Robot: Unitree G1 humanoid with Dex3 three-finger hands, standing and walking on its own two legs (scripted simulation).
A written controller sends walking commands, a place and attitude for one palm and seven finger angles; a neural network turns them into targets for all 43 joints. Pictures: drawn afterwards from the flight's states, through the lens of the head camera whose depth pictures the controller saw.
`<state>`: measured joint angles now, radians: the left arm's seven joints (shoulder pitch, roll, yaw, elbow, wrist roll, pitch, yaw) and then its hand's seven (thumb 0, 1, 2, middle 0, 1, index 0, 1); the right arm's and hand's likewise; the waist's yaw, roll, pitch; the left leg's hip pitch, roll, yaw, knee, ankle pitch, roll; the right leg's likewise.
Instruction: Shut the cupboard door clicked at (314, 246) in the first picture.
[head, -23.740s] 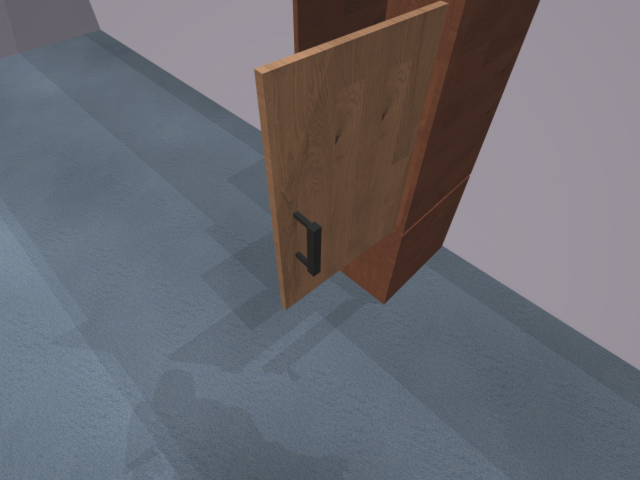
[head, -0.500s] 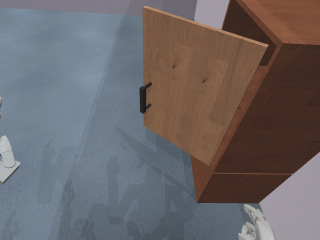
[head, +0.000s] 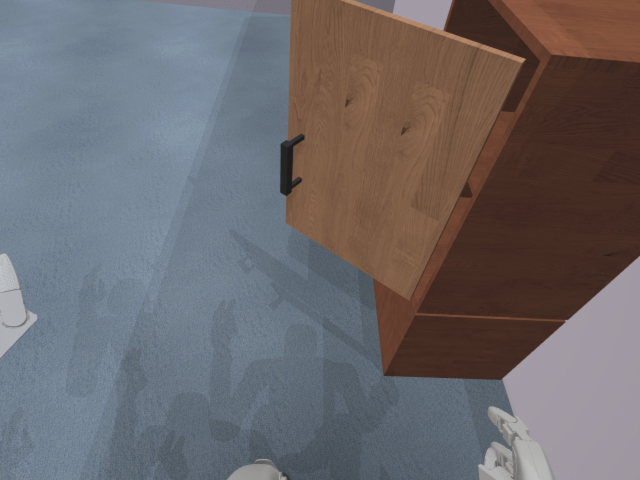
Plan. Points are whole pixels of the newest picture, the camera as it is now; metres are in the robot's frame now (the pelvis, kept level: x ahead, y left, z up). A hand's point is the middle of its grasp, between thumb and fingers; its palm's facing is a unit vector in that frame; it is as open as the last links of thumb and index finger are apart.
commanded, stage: step back with the hand held close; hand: left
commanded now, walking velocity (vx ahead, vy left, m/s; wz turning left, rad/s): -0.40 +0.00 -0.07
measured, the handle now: (292, 165) +0.77 +0.09 -0.08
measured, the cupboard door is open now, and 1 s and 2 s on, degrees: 53 53 53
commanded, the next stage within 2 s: stop stepping back and stand still in 0.24 s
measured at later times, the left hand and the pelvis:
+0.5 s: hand out of the picture +0.11 +0.27 +0.20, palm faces +0.40 -0.86 -0.32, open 7.4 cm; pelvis -0.12 +0.02 +0.01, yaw -2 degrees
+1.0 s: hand out of the picture -0.03 +0.27 +0.19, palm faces +0.25 -0.85 -0.46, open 7.4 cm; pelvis -0.25 +0.05 +0.00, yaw -9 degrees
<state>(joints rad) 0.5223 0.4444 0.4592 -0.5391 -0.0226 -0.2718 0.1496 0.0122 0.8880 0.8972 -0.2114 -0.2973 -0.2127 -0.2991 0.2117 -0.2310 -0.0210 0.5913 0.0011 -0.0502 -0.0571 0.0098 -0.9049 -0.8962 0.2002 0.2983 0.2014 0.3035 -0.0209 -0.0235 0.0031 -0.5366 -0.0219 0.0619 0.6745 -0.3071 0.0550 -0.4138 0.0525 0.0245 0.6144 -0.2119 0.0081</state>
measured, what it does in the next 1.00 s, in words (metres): walks backwards: right foot, then left foot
